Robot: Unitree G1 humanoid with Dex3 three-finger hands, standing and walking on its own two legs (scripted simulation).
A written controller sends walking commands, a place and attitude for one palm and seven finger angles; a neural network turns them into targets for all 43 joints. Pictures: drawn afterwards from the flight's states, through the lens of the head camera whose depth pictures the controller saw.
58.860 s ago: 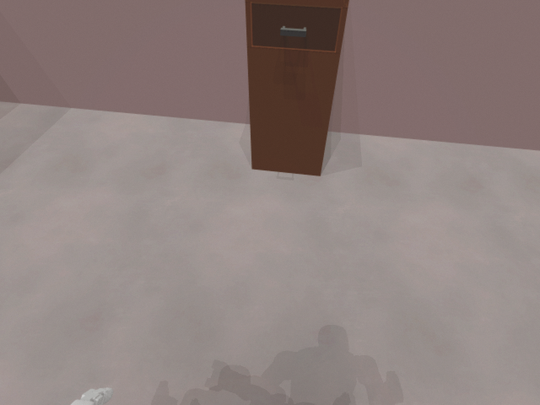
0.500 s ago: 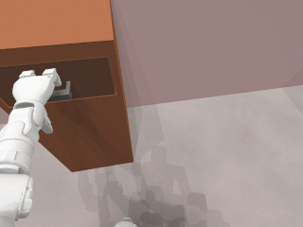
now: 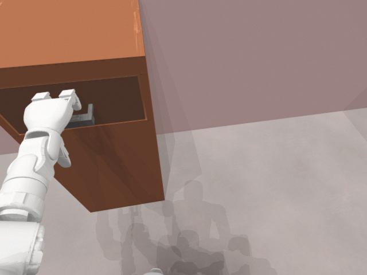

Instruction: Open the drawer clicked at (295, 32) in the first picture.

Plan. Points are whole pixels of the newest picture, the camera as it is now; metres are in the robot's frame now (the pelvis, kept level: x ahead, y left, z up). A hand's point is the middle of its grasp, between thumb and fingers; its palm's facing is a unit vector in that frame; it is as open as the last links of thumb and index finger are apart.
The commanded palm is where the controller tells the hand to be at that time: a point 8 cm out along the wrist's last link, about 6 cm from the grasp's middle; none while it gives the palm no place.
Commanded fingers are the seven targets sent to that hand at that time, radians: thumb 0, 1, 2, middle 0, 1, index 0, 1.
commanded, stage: lift the fingers back up to retry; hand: left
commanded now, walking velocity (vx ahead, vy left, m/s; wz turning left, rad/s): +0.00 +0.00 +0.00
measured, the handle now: (72, 115) +0.48 +0.29 +0.04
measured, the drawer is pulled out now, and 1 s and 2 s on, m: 0.00 0.00 0.00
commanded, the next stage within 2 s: re-aim the fingers above the handle in 0.48 s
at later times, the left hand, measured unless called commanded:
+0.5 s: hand (56, 122) +0.41 +0.28 +0.10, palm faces -0.07 -0.06 -1.00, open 13.9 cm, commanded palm +0.40 +0.29 +0.16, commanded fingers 0.00 -0.50 0.30 -0.30 -1.20 -0.30 -1.20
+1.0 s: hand (65, 119) +0.42 +0.26 +0.10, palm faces -0.05 -0.05 -1.00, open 13.8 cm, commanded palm +0.40 +0.28 +0.16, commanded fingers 0.00 -0.50 0.30 -0.30 -1.20 -0.30 -1.20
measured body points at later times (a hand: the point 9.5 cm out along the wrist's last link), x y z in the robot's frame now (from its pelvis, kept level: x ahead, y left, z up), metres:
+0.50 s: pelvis +0.02 +0.00 +0.02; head +0.05 -0.01 +0.47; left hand +0.41 +0.28 +0.15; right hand +0.14 -0.27 -0.10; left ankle +0.02 +0.09 -0.70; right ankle -0.03 -0.13 -0.70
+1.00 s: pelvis +0.01 -0.02 +0.01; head +0.05 -0.03 +0.46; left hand +0.42 +0.26 +0.15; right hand +0.10 -0.29 -0.11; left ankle +0.02 +0.09 -0.70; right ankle -0.03 -0.13 -0.70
